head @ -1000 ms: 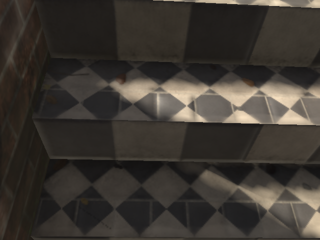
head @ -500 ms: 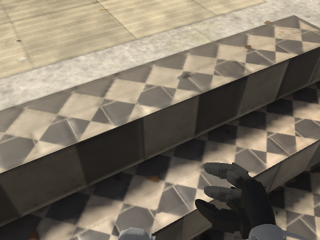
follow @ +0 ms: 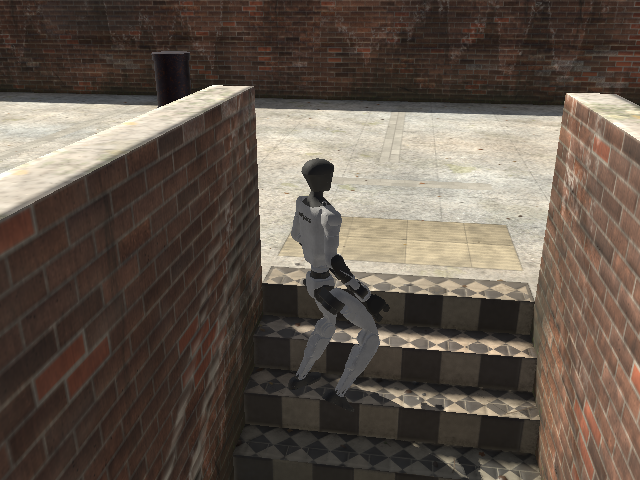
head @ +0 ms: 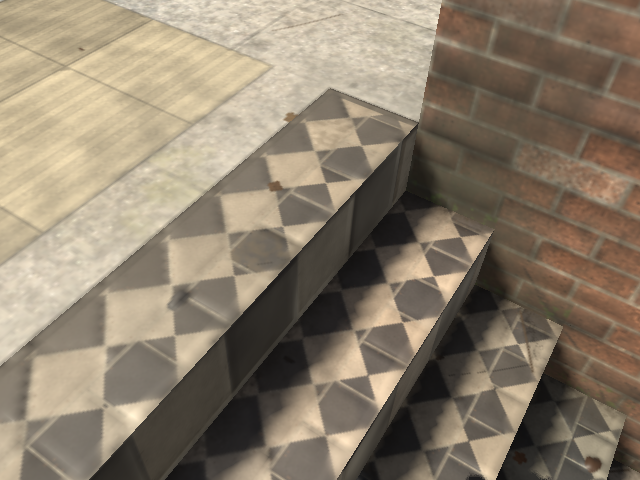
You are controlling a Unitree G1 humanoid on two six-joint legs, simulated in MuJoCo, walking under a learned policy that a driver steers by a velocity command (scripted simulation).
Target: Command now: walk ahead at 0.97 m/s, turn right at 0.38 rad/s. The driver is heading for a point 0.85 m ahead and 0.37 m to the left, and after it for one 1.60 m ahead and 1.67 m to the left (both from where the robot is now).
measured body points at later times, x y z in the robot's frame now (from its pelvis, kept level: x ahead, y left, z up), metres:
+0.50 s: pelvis +0.20 -0.19 -0.11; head +0.27 -0.20 +0.34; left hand -0.13 -0.06 -0.15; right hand +0.58 -0.20 -0.14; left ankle +0.10 -0.12 -0.55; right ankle +0.17 -0.27 -0.87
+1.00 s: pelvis +0.29 -0.32 -0.14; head +0.30 -0.34 +0.31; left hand +0.08 -0.19 -0.25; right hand +0.62 -0.12 -0.11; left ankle +0.26 -0.21 -0.70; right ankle +0.42 -0.38 -0.80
